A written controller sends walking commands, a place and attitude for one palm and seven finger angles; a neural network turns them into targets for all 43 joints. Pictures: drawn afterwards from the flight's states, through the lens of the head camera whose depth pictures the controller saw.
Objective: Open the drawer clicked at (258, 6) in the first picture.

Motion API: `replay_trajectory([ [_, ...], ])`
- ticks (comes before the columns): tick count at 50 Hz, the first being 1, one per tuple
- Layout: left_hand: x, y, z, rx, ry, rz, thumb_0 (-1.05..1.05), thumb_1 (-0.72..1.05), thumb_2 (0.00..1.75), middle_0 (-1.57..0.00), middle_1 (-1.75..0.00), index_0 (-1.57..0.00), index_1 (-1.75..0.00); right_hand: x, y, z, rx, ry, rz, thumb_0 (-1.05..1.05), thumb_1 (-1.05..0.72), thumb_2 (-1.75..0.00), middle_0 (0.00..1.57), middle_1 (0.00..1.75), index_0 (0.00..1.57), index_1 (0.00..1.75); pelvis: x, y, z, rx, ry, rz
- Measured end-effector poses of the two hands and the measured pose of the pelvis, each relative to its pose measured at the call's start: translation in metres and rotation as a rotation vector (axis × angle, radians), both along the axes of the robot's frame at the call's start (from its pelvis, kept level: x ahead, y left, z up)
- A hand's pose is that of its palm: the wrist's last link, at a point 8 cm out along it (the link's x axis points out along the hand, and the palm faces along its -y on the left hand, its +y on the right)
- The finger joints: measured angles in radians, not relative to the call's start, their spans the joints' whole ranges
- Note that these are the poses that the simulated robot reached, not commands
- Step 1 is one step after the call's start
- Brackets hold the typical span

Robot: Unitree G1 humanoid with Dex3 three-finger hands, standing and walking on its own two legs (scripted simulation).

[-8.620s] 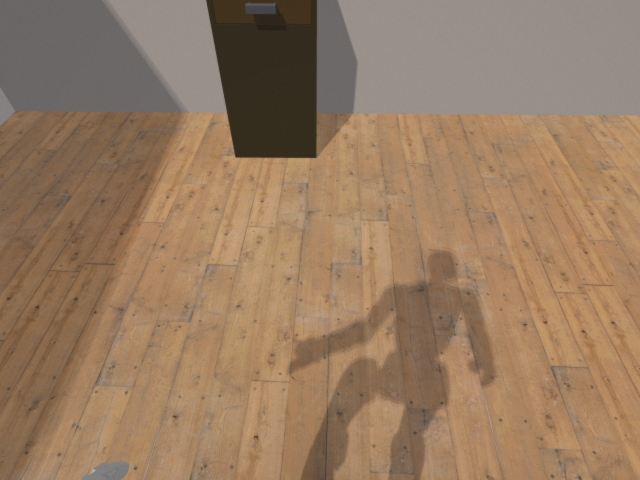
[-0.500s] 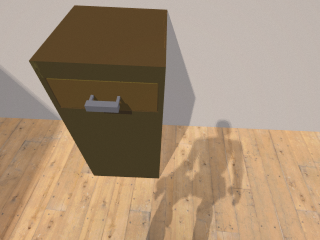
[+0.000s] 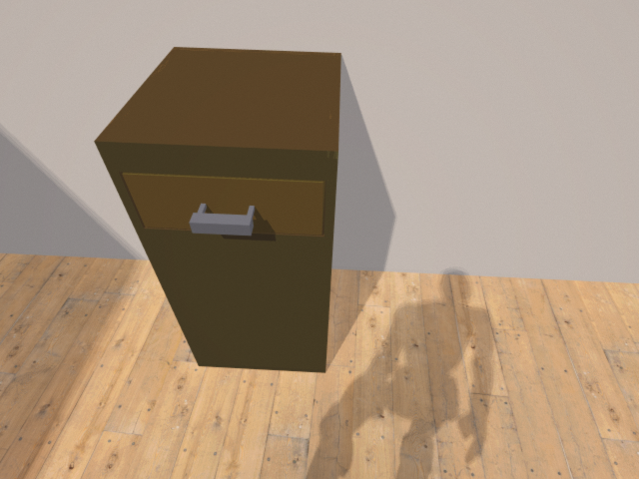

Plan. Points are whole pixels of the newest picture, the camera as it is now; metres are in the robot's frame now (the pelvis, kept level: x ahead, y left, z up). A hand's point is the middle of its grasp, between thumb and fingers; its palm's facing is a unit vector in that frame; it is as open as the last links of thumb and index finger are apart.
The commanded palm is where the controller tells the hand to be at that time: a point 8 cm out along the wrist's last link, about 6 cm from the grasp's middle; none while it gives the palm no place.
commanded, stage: look again from close up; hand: left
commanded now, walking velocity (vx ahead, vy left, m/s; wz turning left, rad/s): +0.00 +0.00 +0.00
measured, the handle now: (224, 216) +0.58 +0.22 -0.04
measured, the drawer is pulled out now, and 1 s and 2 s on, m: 0.00 0.00 0.00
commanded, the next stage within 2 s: shuffle to correct the standing spot in 0.52 s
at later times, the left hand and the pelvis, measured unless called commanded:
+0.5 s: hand out of the picture +0.00 +0.14 -0.18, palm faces +0.04 -0.99 -0.15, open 7.4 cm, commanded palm none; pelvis +0.01 -0.01 +0.00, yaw +0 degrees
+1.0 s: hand out of the picture +0.02 +0.16 -0.18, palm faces +0.06 -0.99 -0.15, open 7.4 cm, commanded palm none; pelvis +0.06 +0.01 +0.00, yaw -1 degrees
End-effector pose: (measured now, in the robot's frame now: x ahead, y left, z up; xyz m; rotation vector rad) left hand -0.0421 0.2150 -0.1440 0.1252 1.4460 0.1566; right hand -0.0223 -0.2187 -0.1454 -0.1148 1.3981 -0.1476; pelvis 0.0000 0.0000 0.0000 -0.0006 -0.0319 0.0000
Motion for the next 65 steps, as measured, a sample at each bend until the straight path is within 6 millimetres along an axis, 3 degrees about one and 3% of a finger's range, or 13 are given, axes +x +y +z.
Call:
replay_trajectory([
  [5,0.003,-0.011,-0.001,-0.016,0.002,0.004,0.00,0.91,0.90,-0.20,-0.30,-0.19,-0.30,-0.016,0.005,-0.002,0.017,0.050,-0.018,0.00,-0.91,-0.90,0.20,0.30,0.19,0.30,0.002,-0.003,0.000,0.001,0.002,0.000],
  [11,0.018,-0.023,-0.004,-0.037,-0.026,-0.002,0.00,0.91,0.90,-0.20,-0.30,-0.19,-0.30,-0.020,0.009,-0.002,0.031,0.066,-0.035,0.00,-0.91,-0.90,0.20,0.30,0.19,0.30,0.004,-0.007,0.000,0.001,0.000,-0.003],
  [20,0.033,-0.024,-0.005,-0.031,-0.052,-0.003,0.01,0.92,0.90,-0.20,-0.30,-0.20,-0.30,-0.006,0.012,-0.003,0.038,0.039,-0.035,0.00,-0.91,-0.90,0.20,0.30,0.19,0.30,0.010,-0.010,0.000,-0.001,0.000,-0.003],
  [35,0.039,-0.023,-0.003,-0.030,-0.047,0.006,0.00,0.91,0.90,-0.20,-0.30,-0.19,-0.30,0.021,0.005,-0.002,0.022,0.004,-0.015,0.00,-0.91,-0.90,0.20,0.30,0.19,0.30,0.019,-0.009,0.001,-0.001,0.005,-0.006],
  [46,0.040,-0.010,-0.012,-0.044,0.015,0.051,0.00,0.91,0.90,-0.20,-0.30,-0.19,-0.30,0.030,0.006,-0.001,-0.017,0.048,-0.008,0.00,-0.91,-0.90,0.20,0.30,0.19,0.30,0.047,0.004,-0.006,-0.006,0.021,-0.006],
  [51,0.058,-0.005,-0.009,-0.034,0.029,0.026,0.00,0.91,0.90,-0.20,-0.30,-0.19,-0.30,0.037,0.018,0.000,-0.015,0.057,-0.036,0.00,-0.91,-0.90,0.20,0.30,0.19,0.30,0.059,0.007,-0.003,-0.006,0.020,-0.018],
  [57,0.087,-0.004,-0.005,-0.011,-0.015,-0.007,0.01,0.91,0.90,-0.20,-0.30,-0.19,-0.30,0.049,0.027,-0.002,0.013,0.041,-0.060,0.00,-0.91,-0.90,0.20,0.30,0.20,0.30,0.058,0.003,-0.001,-0.002,0.024,-0.025],
  [65,0.104,0.003,0.000,0.051,-0.091,-0.041,0.01,0.93,0.90,-0.20,-0.30,-0.19,-0.30,0.045,0.005,-0.007,0.012,0.030,-0.062,0.02,-0.93,-0.90,0.20,0.30,0.20,0.30,0.043,-0.007,-0.003,-0.005,0.026,-0.024],
])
